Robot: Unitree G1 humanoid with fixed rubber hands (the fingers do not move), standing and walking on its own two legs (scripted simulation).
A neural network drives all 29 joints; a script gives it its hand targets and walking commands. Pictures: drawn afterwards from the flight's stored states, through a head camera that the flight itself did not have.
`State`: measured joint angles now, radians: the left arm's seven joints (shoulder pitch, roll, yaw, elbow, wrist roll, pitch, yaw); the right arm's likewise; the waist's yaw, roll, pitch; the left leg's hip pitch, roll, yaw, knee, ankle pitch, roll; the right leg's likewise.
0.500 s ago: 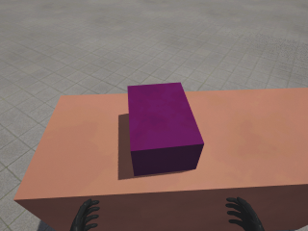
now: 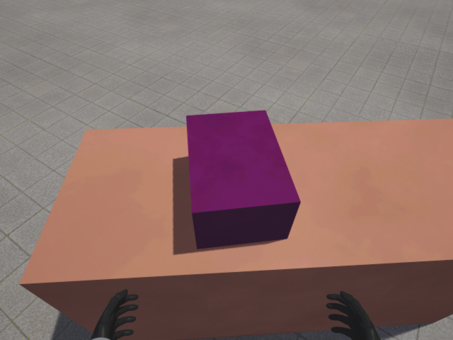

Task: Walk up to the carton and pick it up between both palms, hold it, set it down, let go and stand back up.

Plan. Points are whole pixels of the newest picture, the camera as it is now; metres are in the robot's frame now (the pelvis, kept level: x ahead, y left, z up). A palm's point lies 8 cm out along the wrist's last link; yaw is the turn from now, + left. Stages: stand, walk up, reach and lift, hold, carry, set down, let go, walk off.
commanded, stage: let go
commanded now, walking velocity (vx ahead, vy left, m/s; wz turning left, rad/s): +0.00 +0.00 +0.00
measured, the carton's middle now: (234, 173) +0.51 -0.01 -0.05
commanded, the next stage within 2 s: stand in 0.44 s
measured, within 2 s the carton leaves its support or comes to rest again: neither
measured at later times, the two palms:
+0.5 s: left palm (116, 339) +0.15 +0.21 -0.08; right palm out of the picture +0.13 -0.24 -0.08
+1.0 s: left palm out of the picture +0.03 +0.24 -0.12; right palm out of the picture +0.04 -0.25 -0.11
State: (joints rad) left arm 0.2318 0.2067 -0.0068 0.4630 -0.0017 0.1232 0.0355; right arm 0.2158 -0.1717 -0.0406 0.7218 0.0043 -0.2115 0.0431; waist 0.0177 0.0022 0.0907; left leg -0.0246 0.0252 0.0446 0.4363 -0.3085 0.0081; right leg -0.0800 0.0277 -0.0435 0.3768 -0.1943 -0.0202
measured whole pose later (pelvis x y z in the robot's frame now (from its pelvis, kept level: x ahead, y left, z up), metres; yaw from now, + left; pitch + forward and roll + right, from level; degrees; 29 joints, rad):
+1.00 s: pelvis -0.03 -0.01 +0.00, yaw +1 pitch -4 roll +0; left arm 0.33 0.24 0.00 0.83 0.01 -0.03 0.01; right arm 0.38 -0.23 -0.01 0.77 0.00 -0.03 -0.01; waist 0.00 0.00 -0.02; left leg -0.13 0.01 0.02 0.47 -0.27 0.01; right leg -0.18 0.01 -0.07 0.43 -0.18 -0.02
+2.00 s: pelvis -0.04 +0.01 +0.00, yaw +1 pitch -1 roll +0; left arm 0.40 0.20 -0.01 0.98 0.01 -0.01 0.03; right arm 0.42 -0.21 -0.01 0.89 0.00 -0.01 -0.03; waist 0.01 0.00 -0.02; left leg -0.21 -0.03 0.04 0.48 -0.25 0.04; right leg -0.29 -0.03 -0.04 0.47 -0.17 0.01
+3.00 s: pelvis +0.01 +0.02 +0.00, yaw +1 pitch -1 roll +0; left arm 0.29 0.18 -0.03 1.05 0.00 0.00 0.06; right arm 0.36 -0.17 0.00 0.98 0.01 -0.02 -0.05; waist 0.00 -0.01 0.03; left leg -0.09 -0.05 0.04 0.40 -0.29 0.05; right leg -0.18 -0.04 -0.04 0.44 -0.23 0.02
